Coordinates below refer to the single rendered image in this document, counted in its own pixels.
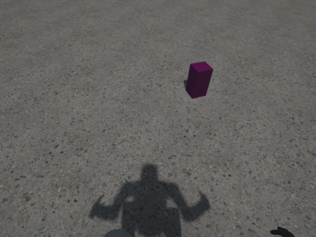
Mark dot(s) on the carton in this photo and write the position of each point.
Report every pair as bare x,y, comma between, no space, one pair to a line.
198,79

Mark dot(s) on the right robot hand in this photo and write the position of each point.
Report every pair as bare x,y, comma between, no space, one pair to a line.
282,232

